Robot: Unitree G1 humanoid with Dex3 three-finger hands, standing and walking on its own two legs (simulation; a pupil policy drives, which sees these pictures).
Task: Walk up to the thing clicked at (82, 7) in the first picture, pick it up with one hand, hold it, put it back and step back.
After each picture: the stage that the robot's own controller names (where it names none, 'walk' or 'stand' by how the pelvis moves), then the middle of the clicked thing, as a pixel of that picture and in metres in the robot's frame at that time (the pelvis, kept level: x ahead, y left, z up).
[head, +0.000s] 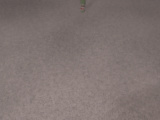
stand; (82, 3) +2.15 -0.08 -0.65
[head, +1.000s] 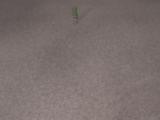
walk; (74, 15) +1.99 +0.17 -0.64
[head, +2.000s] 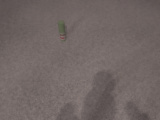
walk; (62, 31) +1.37 +0.27 -0.65
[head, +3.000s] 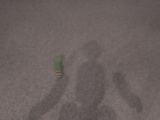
walk; (58, 68) +0.84 +0.21 -0.63
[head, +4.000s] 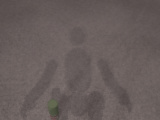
walk; (53, 111) +0.49 +0.16 -0.64
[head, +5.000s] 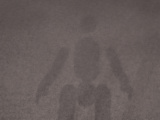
stand; out of the picture +0.30 +0.14 -0.64
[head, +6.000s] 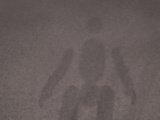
stand; out of the picture +0.31 +0.14 -0.65
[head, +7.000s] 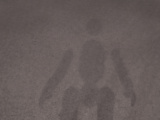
stand; out of the picture +0.30 +0.15 -0.66
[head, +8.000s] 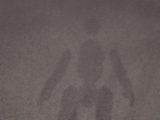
stand; out of the picture +0.29 +0.15 -0.66
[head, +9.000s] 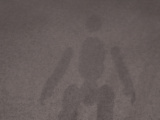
stand; out of the picture +0.28 +0.15 -0.66
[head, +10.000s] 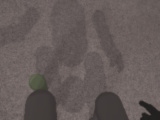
go down; (39, 86) +0.34 +0.17 -0.38
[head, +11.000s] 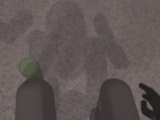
go down; (33, 73) +0.36 +0.20 -0.27
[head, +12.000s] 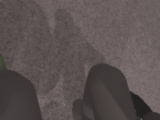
close in; out of the picture +0.34 +0.23 -0.17
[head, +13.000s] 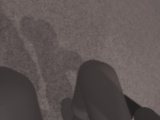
close; out of the picture +0.36 +0.24 -0.15
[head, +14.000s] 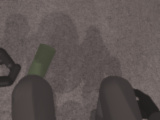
lift; (36, 73) +0.37 +0.19 -0.25
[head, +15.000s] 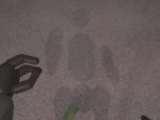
go down; out of the picture +0.37 +0.09 -0.66
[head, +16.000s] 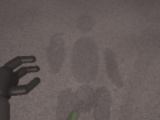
go down; out of the picture +0.36 +0.10 -0.69
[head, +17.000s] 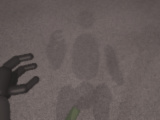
stand; out of the picture +0.36 +0.09 -0.69
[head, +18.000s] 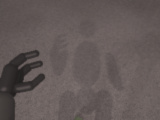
stand; out of the picture +0.34 +0.08 -0.70
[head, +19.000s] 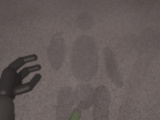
stand; out of the picture +0.35 +0.08 -0.70
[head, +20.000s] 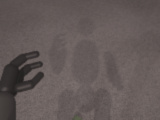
stand; out of the picture +0.34 +0.08 -0.71
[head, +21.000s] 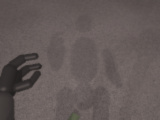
stand; out of the picture +0.35 +0.09 -0.71
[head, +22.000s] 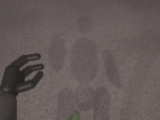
stand; out of the picture +0.35 +0.09 -0.71
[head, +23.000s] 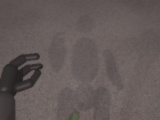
stand; out of the picture +0.35 +0.10 -0.71
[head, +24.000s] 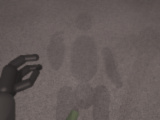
stand; out of the picture +0.36 +0.10 -0.71
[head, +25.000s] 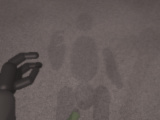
stand; out of the picture +0.35 +0.09 -0.71
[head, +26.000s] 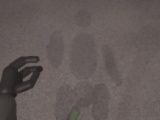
stand; out of the picture +0.35 +0.09 -0.70
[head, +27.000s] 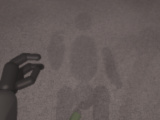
stand; out of the picture +0.35 +0.08 -0.70
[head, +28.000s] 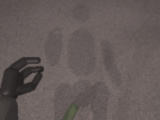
stand; out of the picture +0.36 +0.09 -0.68
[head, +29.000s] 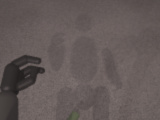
stand; out of the picture +0.36 +0.09 -0.71
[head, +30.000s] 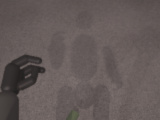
stand; out of the picture +0.35 +0.10 -0.70
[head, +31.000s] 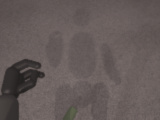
stand; out of the picture +0.36 +0.10 -0.70
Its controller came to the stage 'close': yes
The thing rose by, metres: 0.03
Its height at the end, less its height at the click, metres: -0.09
